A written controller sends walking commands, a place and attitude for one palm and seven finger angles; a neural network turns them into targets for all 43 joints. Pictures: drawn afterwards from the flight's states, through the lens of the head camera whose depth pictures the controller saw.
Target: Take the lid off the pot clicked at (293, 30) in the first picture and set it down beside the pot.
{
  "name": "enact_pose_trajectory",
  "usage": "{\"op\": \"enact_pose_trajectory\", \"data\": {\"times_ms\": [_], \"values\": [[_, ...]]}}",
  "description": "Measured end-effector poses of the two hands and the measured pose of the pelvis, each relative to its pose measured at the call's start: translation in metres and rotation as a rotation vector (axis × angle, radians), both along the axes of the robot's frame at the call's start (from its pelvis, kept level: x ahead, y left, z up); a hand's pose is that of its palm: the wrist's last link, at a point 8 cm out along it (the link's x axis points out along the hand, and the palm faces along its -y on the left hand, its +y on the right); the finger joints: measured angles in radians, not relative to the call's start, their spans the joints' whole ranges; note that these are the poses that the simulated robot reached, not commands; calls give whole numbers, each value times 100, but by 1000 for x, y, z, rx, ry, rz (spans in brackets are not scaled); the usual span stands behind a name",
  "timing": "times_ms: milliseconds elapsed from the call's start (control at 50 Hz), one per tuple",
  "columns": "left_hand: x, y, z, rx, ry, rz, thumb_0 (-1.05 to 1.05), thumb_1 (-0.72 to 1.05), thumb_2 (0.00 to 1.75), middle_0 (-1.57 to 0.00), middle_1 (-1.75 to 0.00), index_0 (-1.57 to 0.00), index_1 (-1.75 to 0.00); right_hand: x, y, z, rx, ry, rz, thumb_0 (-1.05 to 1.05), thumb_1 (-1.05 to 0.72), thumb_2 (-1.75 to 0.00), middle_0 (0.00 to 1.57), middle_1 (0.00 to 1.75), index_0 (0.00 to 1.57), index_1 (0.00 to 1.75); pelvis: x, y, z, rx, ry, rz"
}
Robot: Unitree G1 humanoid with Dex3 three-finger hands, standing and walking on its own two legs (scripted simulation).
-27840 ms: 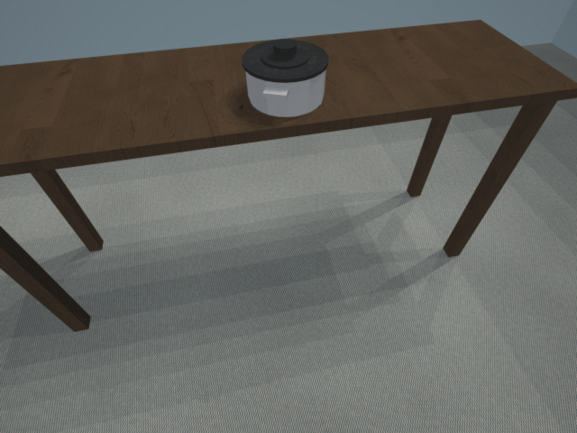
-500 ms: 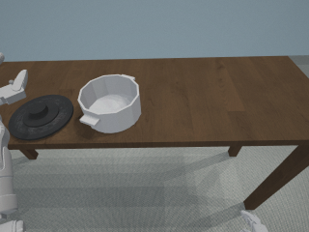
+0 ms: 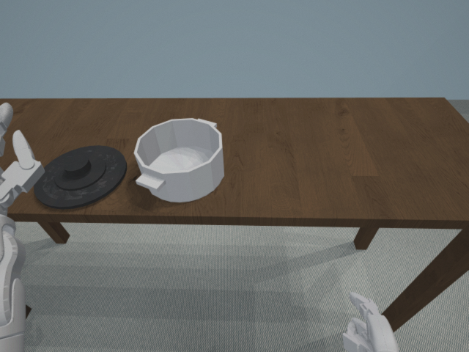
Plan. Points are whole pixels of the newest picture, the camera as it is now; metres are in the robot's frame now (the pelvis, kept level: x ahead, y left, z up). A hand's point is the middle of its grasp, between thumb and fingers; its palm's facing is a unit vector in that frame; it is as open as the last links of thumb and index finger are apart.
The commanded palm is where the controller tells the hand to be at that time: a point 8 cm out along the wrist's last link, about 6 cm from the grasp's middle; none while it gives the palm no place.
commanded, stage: draw the hand back to the body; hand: left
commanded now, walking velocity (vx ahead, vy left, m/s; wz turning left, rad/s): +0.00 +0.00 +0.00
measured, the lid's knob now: (77, 165) +0.45 +0.42 +0.05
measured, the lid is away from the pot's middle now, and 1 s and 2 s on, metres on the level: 0.24 0.24 0.24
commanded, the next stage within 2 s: step back with the hand held close in 0.66 s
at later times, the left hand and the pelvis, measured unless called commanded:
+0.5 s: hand (20, 228) +0.18 +0.26 +0.22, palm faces +0.46 -0.83 -0.32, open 7.4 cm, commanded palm +0.11 +0.30 +0.23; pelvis -0.01 +0.02 +0.00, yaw +0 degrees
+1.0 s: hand (8, 239) +0.17 +0.27 +0.22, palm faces +0.40 -0.81 -0.43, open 7.4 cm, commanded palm +0.10 +0.32 +0.23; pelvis -0.03 +0.04 +0.00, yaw +0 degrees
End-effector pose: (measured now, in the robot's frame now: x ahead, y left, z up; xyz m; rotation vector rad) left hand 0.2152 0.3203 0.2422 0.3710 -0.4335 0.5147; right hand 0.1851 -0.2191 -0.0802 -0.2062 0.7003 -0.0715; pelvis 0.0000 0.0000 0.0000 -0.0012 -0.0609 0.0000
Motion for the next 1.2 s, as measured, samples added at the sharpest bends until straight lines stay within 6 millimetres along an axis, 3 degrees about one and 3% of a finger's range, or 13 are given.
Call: {"op": "enact_pose_trajectory", "data": {"times_ms": [580, 780, 880, 1060, 1200], "values": [[-90, -24, -12, 96, 55, -84, 1, 89, 90, -21, -31, -21, -30, -11, 31, 9, -3, -57, 52, 2, -90, -90, 20, 30, 20, 30, -15, 17, 0, -11, -40, 10], [-98, -20, -12, 86, 38, -63, 1, 89, 90, -21, -31, -21, -30, -13, 39, 10, -2, -67, 72, 2, -90, -90, 20, 30, 20, 30, -21, 19, 0, -12, -48, 16], [-97, -16, 0, 179, 6, -75, 1, 89, 90, -21, -31, -21, -30, -16, 35, 10, -11, -43, 53, 2, -90, -90, 20, 30, 20, 30, -23, 22, -2, -32, -2, 22], [-87, -7, -19, 220, 121, -186, 1, 89, 90, -21, -31, -21, -30, -45, 23, 12, -56, 17, -70, 2, -90, -90, 20, 30, 20, 30, -37, 43, -5, -27, 43, -3], [-113, -1, -18, 289, 120, -226, 1, 88, 89, -21, -31, -21, -30, -81, 30, 11, -70, 42, -90, 2, -91, -90, 20, 30, 20, 30, -61, 51, -9, -29, 49, -4]]}}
